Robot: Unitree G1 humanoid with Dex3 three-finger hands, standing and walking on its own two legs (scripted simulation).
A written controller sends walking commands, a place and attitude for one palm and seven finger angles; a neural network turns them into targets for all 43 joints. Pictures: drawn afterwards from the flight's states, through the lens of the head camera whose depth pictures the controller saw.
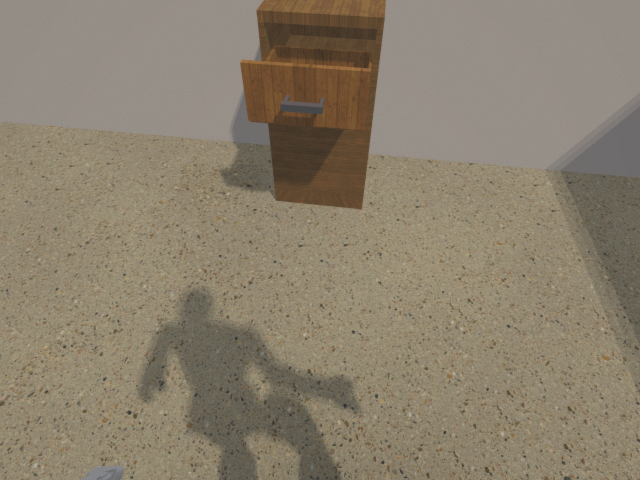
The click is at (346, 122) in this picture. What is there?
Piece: drawer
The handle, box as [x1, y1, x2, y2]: [280, 95, 323, 113]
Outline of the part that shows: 280,104 281,110 321,113 323,98 321,98 318,103 289,101 289,95 286,95 284,100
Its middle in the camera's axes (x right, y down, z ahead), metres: -0.05 -0.38 +1.10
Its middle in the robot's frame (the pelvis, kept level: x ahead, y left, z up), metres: +1.07 +0.10 -0.08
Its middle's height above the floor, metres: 0.69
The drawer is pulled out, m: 0.30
